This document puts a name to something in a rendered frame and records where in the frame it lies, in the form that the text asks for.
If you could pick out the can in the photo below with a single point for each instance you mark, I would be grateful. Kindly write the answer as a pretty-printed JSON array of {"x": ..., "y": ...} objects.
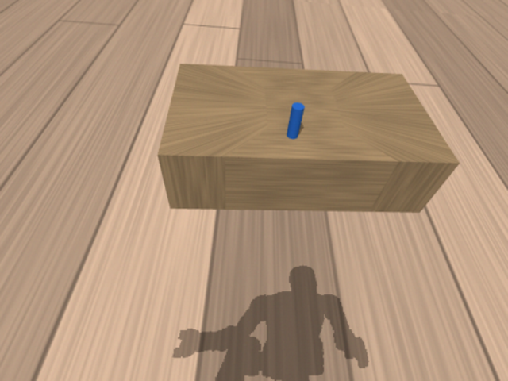
[{"x": 295, "y": 120}]

